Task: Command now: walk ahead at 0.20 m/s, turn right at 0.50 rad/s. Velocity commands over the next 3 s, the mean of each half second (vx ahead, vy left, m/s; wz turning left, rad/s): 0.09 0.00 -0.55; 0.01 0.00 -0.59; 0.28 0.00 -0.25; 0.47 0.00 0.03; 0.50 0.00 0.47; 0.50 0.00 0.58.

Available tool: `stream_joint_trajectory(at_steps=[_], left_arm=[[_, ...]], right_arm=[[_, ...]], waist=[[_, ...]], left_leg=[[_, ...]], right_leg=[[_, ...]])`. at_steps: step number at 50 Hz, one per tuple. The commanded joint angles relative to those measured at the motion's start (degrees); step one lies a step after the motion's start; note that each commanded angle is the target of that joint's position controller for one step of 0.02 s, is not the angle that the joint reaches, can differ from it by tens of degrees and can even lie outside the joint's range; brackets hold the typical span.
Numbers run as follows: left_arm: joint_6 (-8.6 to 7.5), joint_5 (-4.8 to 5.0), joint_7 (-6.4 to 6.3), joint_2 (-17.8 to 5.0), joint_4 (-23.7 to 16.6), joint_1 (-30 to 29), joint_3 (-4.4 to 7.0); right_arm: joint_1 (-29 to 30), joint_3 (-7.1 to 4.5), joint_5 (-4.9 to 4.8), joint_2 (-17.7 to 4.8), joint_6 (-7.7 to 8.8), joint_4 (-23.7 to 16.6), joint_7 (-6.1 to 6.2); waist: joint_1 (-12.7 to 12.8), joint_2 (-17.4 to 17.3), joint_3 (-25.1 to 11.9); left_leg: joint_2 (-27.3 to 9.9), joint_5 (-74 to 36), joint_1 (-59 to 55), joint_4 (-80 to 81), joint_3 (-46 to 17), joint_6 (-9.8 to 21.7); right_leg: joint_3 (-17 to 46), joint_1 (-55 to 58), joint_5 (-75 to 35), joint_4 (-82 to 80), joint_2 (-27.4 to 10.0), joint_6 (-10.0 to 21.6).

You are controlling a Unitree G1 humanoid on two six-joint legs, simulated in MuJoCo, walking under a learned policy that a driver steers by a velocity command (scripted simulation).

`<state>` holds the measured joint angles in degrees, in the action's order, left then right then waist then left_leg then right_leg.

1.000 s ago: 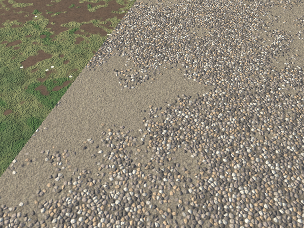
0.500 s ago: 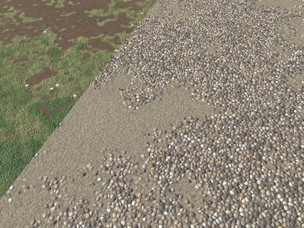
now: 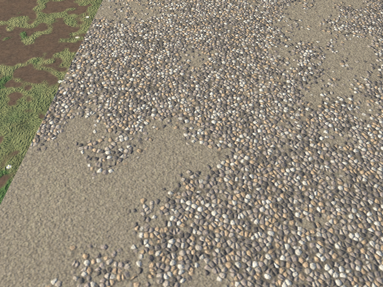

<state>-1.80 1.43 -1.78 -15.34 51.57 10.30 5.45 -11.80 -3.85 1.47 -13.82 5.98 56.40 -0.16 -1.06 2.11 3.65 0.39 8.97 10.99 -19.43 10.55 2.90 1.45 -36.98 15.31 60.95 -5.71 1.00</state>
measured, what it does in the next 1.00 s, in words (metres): walks ahead, turning right: right foot, then left foot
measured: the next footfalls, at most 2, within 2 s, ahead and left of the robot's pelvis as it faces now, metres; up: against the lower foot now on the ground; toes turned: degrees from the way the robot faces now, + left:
right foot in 0.22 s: +0.20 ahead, -0.13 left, +0.00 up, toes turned -10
left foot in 0.68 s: +0.23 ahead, +0.09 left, +0.00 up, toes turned -27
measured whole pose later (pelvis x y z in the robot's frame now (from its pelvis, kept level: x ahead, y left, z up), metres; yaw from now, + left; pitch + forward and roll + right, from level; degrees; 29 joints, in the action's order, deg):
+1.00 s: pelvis +0.14 +0.00 +0.00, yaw -35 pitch +2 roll -1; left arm 3.6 1.1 0.0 -17.4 34.8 10.3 5.1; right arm -9.2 -3.9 0.3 -15.7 -0.7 44.3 2.0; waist -1.6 1.0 2.8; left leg -4.4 13.8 12.7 -24.7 6.4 -0.3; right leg 0.6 -27.5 21.1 49.6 -2.0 -4.5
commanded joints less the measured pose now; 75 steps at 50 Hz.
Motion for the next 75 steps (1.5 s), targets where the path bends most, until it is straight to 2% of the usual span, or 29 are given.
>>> stream_joint_trajectory(at_steps=[1, 7, 10, 11, 12, 13, 14, 16, 17, 19, 22, 30, 33, 34, 35, 36, 37, 39, 46, 51, 54, 55, 56, 57, 58, 59, 62, 68, 75], left_arm=[[0.66, -0.75, 1.11, -0.3, -2.7, 4.9, -0.10], [1.38, -1.00, 3.74, -3.1, -8.4, -3.1, 0.52], [0.97, -1.14, 4.04, -6.0, -8.4, 2.8, 2.10], [0.67, -1.40, 2.91, -12.3, -8.3, 7.0, 4.17], [0.94, -2.13, 1.85, -17.6, -9.3, 7.3, 4.84], [0.39, -2.57, 2.47, -15.4, -11.0, 7.9, 3.41], [0.10, -2.65, 2.88, -13.6, -12.0, 5.8, 3.21], [0.52, -0.53, 1.73, -9.6, -13.3, -1.8, 2.19], [1.04, -0.64, 1.15, -8.3, -13.9, -3.7, 1.67], [1.40, -1.76, 0.50, -9.1, -14.5, -3.2, 1.85], [1.43, -1.35, -0.21, -10.7, -14.9, -1.1, 2.47], [2.89, -1.30, -0.63, -10.4, -17.1, -2.1, 2.26], [3.77, -0.41, -1.04, -9.6, -18.1, -3.0, 1.88], [3.97, -0.52, -1.08, -6.8, -18.6, -1.6, 1.10], [3.38, -0.02, -0.79, -6.0, -21.0, -1.3, 1.08], [2.54, -1.21, -0.22, -11.3, -20.2, -0.8, 2.47], [2.68, -0.80, 0.18, -13.1, -18.6, 1.1, 3.34], [3.89, -1.00, -0.04, -10.5, -16.4, 3.5, 2.95], [4.18, -0.34, 1.33, -5.6, -22.1, -4.4, 0.43], [4.73, -0.24, 2.50, -6.7, -23.1, -3.4, 0.70], [4.75, 0.04, 2.76, -6.0, -20.7, 2.7, 1.07], [4.50, 0.40, 2.34, -7.4, -18.9, 7.4, 1.79], [3.92, -0.02, 1.44, -12.2, -18.5, 12.7, 2.60], [2.20, -1.32, 1.94, -16.6, -19.5, 13.2, 2.97], [0.66, -1.45, 2.38, -13.0, -18.5, 13.2, 2.12], [-0.22, -1.20, 2.33, -10.8, -17.8, 10.8, 1.19], [-1.14, -1.40, 1.61, -8.4, -18.4, 5.7, -0.12], [-2.46, -1.25, 1.23, -9.1, -15.9, 9.0, 0.23], [-2.07, -0.17, 1.34, -10.7, -12.0, 13.2, 0.90]], right_arm=[[7.0, -1.52, -0.27, -8.6, 0.11, -5.0, 1.93], [4.5, -2.38, -2.60, -11.5, -2.88, -5.1, 3.19], [4.6, -2.52, -3.36, -10.9, -4.25, -5.9, 3.38], [1.3, -2.14, -1.90, -9.6, -4.33, -6.2, 3.05], [0.9, -0.66, 1.06, -5.2, -4.01, -8.7, 2.32], [-0.5, -0.42, -0.08, -5.5, -3.56, -8.7, 1.29], [3.4, -0.85, -2.84, -7.7, -3.45, -10.2, 0.98], [7.1, -1.57, -1.96, -9.3, -4.19, -9.6, 2.26], [7.1, -1.85, -1.52, -9.7, -4.87, -9.5, 2.72], [6.1, -1.69, -1.12, -8.3, -5.23, -9.7, 2.75], [6.6, -1.00, -1.32, -6.4, -5.08, -10.0, 3.02], [6.8, -1.22, -2.03, -7.9, -4.21, -10.9, 1.82], [0.4, -2.01, -1.83, -9.3, -3.57, -9.3, 0.93], [-1.7, -3.01, -0.68, -13.4, -3.81, -9.2, 1.06], [0.6, -3.77, 1.06, -17.7, -4.43, -9.8, 1.29], [3.7, -2.99, 1.88, -14.3, -4.18, -12.3, 1.50], [7.2, -2.26, 1.19, -11.3, -4.15, -13.8, 1.98], [9.2, -1.63, -0.83, -8.9, -4.34, -14.6, 2.38], [1.8, -2.70, -0.82, -12.7, -6.08, -14.7, 3.16], [2.4, -3.67, -2.16, -14.9, -6.00, -15.6, 1.66], [2.3, -3.13, -3.85, -13.5, -5.74, -14.8, 0.83], [1.0, -1.87, -2.96, -9.7, -5.41, -14.0, 0.30], [3.1, 0.52, 0.01, -3.5, -4.80, -16.2, -0.65], [5.6, -0.64, -1.33, -6.9, -3.61, -18.8, -0.60], [9.1, -1.85, -3.01, -11.3, -2.86, -19.1, -0.65], [9.1, -2.39, -3.54, -12.5, -2.56, -19.0, -0.91], [5.8, -2.46, -1.90, -11.2, -1.87, -15.9, -1.04], [8.8, -0.84, -1.99, -7.1, -1.17, -16.1, -1.52], [14.9, 0.19, -2.78, -6.8, -0.22, -19.3, -3.24]], waist=[[3.7, -6.7, -4.2], [1.3, -6.6, -5.3], [4.8, -4.3, -8.2], [5.5, 5.0, -11.4], [1.7, 17.2, -14.3], [2.5, 10.6, -25.0], [3.5, 6.9, -22.6], [1.5, 0.1, -13.1], [0.3, 1.4, -11.5], [-0.4, 2.7, -11.5], [0.5, 3.2, -12.9], [1.5, 7.5, -10.9], [-1.6, 6.4, -11.0], [-0.9, -1.9, -11.4], [2.1, -19.6, -8.2], [1.7, -16.5, -7.8], [3.1, -11.7, -7.7], [3.3, -9.1, -6.1], [-2.3, -12.2, -6.7], [-2.0, -13.4, -7.1], [1.4, -10.9, -8.4], [3.0, -5.9, -10.1], [4.1, 10.6, -12.2], [5.2, 13.8, -10.3], [7.0, 8.8, -7.4], [5.2, 9.1, -3.3], [2.1, 7.0, -0.8], [3.4, 3.7, -1.1], [5.3, 3.4, 2.4]], left_leg=[[-15.1, -29.0, 4.2, 7.5, -2.3, 8.9], [-18.2, -26.2, -5.8, 0.3, -1.4, 6.7], [-15.4, -28.8, -6.2, -15.3, 0.9, 2.2], [-10.5, -16.5, 1.6, -29.6, 2.8, -2.5], [-0.4, 30.1, 21.2, -48.8, 1.0, -6.8], [1.1, 35.3, 24.8, -58.5, -13.0, -6.6], [0.6, 29.5, 29.2, -59.5, -14.8, -5.6], [-3.2, 19.6, 29.0, -51.7, -15.4, -5.0], [-3.4, 17.6, 25.0, -48.2, -14.9, -5.2], [-1.7, 14.6, 20.8, -42.6, -13.8, -5.5], [-0.3, 12.7, 19.4, -33.9, -14.7, -6.4], [1.6, 11.0, 12.9, -19.1, -15.6, -5.5], [-0.2, 2.3, 1.2, -3.3, -14.6, -2.9], [-11.2, 2.1, -5.9, 0.7, -23.6, 0.7], [-22.3, -6.9, -5.3, 4.5, -38.8, 9.8], [-25.8, -10.3, -1.8, 4.6, -40.8, 14.0], [-22.3, -11.5, -1.0, 2.9, -33.8, 11.6], [-16.1, -10.8, -2.1, 1.2, -24.4, 7.3], [-16.6, -16.4, -9.3, 1.1, -15.2, 9.6], [-18.5, -17.7, -5.9, -0.9, -12.4, 8.7], [-16.9, 0.8, 1.2, -4.9, -10.7, 5.2], [-14.2, 9.9, 8.6, -11.7, -7.3, 2.2], [-8.0, 27.5, 23.3, -32.6, -1.5, -3.1], [-2.4, 30.2, 36.6, -42.9, -7.3, -4.3], [-5.0, 25.8, 38.2, -47.0, -11.5, -3.7], [-6.4, 19.6, 39.1, -46.2, -12.1, -2.5], [-7.4, 5.3, 34.5, -41.6, -12.1, -2.8], [-5.6, -7.7, 31.0, -24.9, -11.2, -5.1], [-4.1, -7.3, 27.8, -13.3, -10.7, -2.6]], right_leg=[[-0.5, 7.7, -9.7, -9.7, -1.5, -0.8], [-3.9, 8.3, -7.4, -21.6, 1.3, 0.9], [-6.6, 18.5, -10.8, -32.0, 5.9, 4.8], [3.2, 29.2, -35.8, -34.9, 0.8, 8.2], [24.2, 42.1, -61.6, -32.6, -12.5, 18.3], [32.8, 47.1, -56.9, -34.1, -16.9, 25.0], [30.7, 43.7, -40.8, -38.3, -15.2, 23.9], [21.8, 32.3, -22.5, -40.9, -8.9, 15.8], [18.8, 26.6, -19.7, -41.6, -6.7, 14.3], [17.0, 23.1, -20.5, -42.2, -4.4, 13.6], [18.3, 24.7, -19.1, -41.9, -4.2, 13.5], [25.5, 23.1, -6.1, -42.1, -2.4, 10.9], [24.4, 19.0, -5.6, -37.7, 1.4, 7.0], [18.9, 11.0, 5.0, -27.9, 6.1, 3.9], [6.5, -1.0, 18.8, -15.3, 15.6, 1.0], [8.6, -1.8, 19.0, -2.4, 11.2, -1.1], [8.4, -0.5, 14.8, 2.9, 10.2, -1.7], [6.4, -1.8, 8.6, 8.7, 9.3, -3.8], [-0.2, 0.3, 5.5, -6.2, 4.2, -6.7], [-4.6, 11.8, 5.9, -19.6, 4.8, -3.8], [-6.7, 26.6, -0.6, -34.9, 7.7, 1.0], [-3.1, 37.2, -1.5, -37.2, 6.2, 2.7], [17.4, 47.4, -5.7, -40.0, -8.9, 7.3], [35.1, 43.6, 3.5, -45.8, -18.5, 18.7], [33.1, 40.9, 12.4, -48.6, -16.3, 18.8], [28.0, 38.2, 17.3, -49.5, -13.5, 15.9], [18.0, 33.4, 7.5, -52.2, -7.4, 11.8], [9.3, 34.3, -5.6, -53.7, -5.7, 10.9], [7.9, 36.2, -9.1, -51.6, -8.7, 10.8]])
Over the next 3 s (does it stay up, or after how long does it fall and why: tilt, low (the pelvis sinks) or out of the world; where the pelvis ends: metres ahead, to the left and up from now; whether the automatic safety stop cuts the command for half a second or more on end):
stays up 0.92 -0.46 0.00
